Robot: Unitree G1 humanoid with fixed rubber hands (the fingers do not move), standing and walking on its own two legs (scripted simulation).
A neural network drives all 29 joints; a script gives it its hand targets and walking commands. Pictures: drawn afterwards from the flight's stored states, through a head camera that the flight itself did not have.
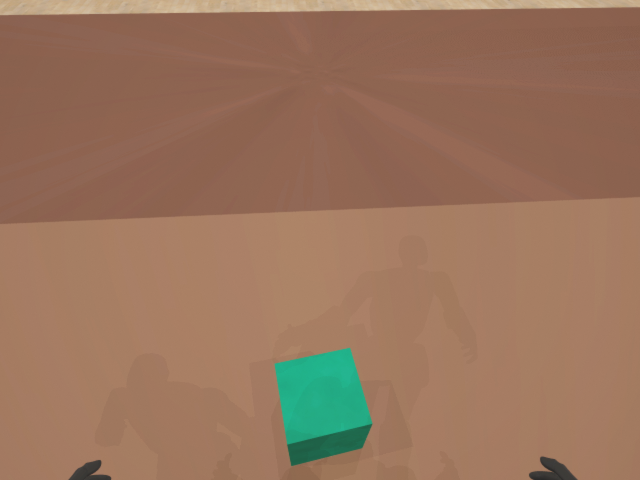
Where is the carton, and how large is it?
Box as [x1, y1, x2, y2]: [275, 348, 372, 465]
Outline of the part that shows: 349,348 275,363 276,376 291,465 362,447 372,423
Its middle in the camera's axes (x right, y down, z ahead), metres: +0.01 +0.48 +1.08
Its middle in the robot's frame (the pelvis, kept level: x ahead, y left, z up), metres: +0.40 -0.01 -0.66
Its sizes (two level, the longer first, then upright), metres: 0.210 0.200 0.250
